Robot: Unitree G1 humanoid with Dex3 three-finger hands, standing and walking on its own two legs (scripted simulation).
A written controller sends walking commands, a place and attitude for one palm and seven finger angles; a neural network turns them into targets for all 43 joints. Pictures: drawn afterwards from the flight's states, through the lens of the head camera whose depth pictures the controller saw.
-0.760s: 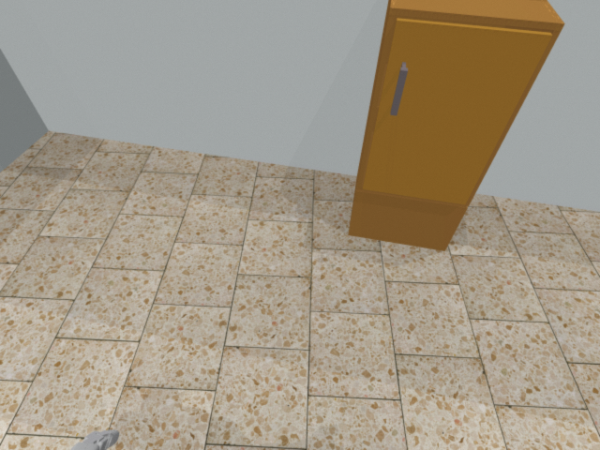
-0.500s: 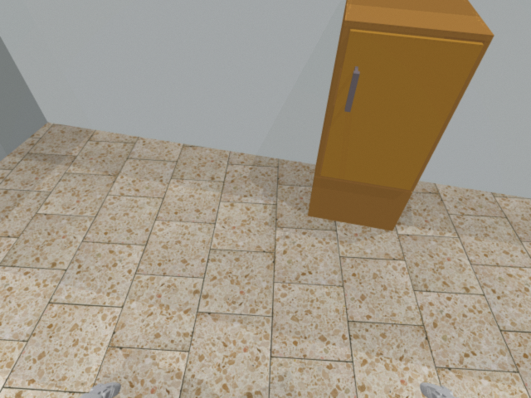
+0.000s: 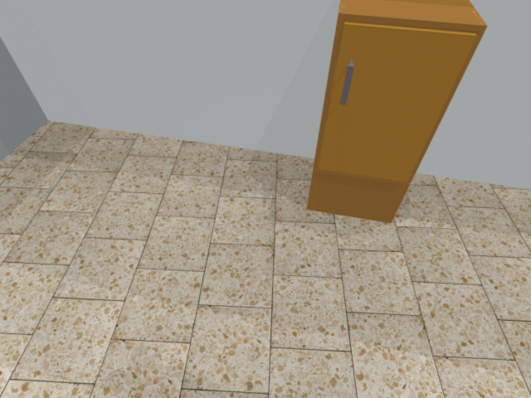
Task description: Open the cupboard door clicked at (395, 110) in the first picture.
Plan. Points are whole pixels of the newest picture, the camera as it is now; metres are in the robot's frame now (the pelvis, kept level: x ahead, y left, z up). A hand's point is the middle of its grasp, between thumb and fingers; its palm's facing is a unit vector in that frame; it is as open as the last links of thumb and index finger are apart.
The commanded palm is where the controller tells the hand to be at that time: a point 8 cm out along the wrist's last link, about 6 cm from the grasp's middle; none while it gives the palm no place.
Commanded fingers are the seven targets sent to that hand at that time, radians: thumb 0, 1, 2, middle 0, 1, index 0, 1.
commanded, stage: stand and wait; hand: left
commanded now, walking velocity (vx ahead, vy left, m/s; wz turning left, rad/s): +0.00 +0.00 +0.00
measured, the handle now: (347, 82) +1.07 -0.21 -0.05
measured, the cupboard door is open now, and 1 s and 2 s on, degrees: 0 0 0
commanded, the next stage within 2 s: look at it before walking up in 0.20 s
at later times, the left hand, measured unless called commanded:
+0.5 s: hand out of the picture +0.08 +0.24 -0.16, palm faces -0.03 -0.94 -0.33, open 7.3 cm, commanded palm none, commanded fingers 0.00 0.90 0.90 -0.20 -0.30 -0.20 -0.30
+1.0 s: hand out of the picture +0.08 +0.24 -0.16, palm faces -0.03 -0.94 -0.34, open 7.3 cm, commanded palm none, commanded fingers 0.00 0.90 0.90 -0.20 -0.30 -0.20 -0.30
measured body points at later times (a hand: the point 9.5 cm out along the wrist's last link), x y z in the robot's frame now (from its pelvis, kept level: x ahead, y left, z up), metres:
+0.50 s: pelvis +0.00 -0.01 +0.00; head +0.01 -0.01 +0.45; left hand +0.08 +0.29 -0.13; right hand +0.07 -0.30 -0.13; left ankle +0.00 +0.12 -0.74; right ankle +0.00 -0.12 -0.74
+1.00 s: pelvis +0.00 +0.00 +0.00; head +0.01 +0.00 +0.45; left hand +0.08 +0.29 -0.13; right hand +0.09 -0.30 -0.13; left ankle +0.00 +0.12 -0.74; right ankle +0.00 -0.12 -0.74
